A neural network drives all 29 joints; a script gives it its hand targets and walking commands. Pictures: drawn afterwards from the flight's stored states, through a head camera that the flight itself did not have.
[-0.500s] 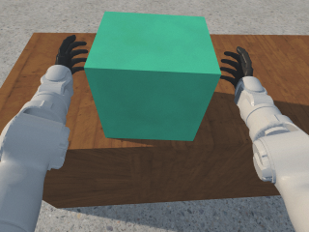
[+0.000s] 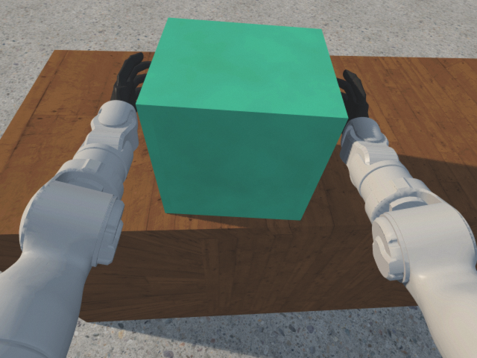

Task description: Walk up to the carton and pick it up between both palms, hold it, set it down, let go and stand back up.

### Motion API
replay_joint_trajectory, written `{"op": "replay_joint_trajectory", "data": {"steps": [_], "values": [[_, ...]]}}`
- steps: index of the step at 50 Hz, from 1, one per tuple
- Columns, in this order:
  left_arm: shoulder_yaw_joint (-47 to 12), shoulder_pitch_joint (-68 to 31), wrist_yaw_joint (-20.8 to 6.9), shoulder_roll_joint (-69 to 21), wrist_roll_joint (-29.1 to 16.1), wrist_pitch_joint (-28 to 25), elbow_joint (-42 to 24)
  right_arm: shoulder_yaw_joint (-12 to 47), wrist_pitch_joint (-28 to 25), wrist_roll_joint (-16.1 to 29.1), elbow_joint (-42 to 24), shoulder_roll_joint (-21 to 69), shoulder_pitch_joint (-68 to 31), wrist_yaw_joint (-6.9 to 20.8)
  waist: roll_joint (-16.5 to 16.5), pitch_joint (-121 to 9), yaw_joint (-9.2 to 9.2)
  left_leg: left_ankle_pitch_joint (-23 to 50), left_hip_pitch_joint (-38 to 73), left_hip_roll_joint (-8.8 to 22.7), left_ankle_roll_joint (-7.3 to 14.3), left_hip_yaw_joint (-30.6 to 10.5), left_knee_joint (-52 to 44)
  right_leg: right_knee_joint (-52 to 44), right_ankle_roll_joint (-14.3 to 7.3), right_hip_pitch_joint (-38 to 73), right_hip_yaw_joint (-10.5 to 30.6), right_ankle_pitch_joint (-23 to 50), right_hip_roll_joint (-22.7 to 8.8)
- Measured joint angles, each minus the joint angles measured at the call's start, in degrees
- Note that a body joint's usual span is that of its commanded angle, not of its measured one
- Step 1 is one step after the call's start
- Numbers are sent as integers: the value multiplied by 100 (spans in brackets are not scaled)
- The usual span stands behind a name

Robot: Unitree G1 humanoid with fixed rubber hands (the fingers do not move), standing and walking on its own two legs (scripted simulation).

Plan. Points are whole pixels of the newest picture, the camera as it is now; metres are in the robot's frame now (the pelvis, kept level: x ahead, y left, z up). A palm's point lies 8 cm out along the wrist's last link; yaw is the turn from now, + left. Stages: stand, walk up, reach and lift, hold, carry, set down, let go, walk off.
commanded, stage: reach and lift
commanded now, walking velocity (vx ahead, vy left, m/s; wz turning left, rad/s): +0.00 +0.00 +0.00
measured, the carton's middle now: (239, 126) +0.51 +0.01 +0.09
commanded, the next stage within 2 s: none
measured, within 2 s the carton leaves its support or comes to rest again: neither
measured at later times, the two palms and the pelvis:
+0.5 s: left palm (126, 104) +0.48 +0.19 +0.16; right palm (351, 121) +0.46 -0.17 +0.15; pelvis +0.00 +0.00 +0.00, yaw +0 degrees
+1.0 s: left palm (127, 105) +0.48 +0.19 +0.16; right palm (350, 125) +0.46 -0.17 +0.15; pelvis +0.01 +0.01 +0.01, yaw +1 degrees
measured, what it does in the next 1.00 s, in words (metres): stands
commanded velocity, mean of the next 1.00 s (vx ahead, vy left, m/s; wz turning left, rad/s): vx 0.00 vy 0.00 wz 0.00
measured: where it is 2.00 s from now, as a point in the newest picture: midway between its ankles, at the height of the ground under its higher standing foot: outside the picture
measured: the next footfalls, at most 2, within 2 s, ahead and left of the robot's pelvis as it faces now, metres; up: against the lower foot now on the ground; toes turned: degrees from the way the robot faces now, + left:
none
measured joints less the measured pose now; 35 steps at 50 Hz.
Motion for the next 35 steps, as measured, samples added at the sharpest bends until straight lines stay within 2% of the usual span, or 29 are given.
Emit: {"op": "replay_joint_trajectory", "data": {"steps": [7,13,18,35], "values": [[75,-100,95,-50,59,190,148,-76,97,11,395,-10,-156,-61,17,113,31,-78,212,37,0,19,35,-97,4,260,21,6,38],[121,-28,115,-87,64,99,139,-60,100,13,148,-21,-55,-56,-22,58,1,-52,197,19,5,0,-11,-103,5,238,0,-3,22],[131,18,121,-87,96,76,73,-85,76,41,192,45,-98,-64,-1,94,12,-44,239,28,-6,-6,-35,-166,1,301,-5,25,33],[413,42,140,-144,275,-26,93,-339,70,-262,33,112,63,-172,52,157,18,6,319,6,6,-22,-134,-259,7,385,-23,65,17]]}}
